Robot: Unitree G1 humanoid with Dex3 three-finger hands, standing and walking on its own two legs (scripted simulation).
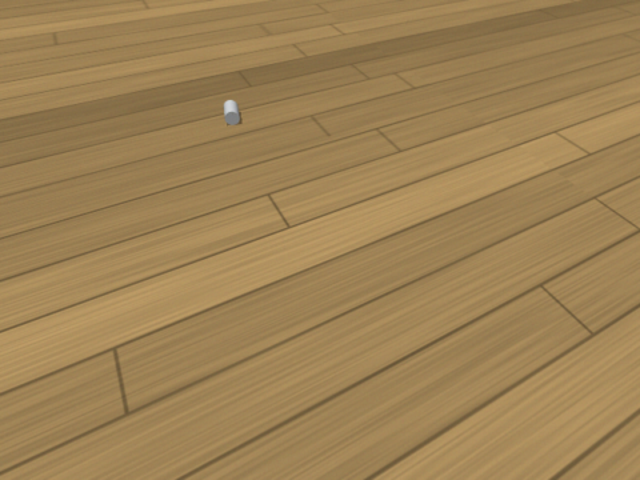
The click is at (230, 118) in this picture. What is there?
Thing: lying can
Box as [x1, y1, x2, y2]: [224, 100, 239, 124]
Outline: 228,100 224,103 225,120 230,124 234,124 239,120 237,104 232,100
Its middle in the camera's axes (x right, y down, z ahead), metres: -0.53 -0.70 +2.25
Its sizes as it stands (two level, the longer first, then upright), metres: 0.130 0.083 0.083
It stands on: the floor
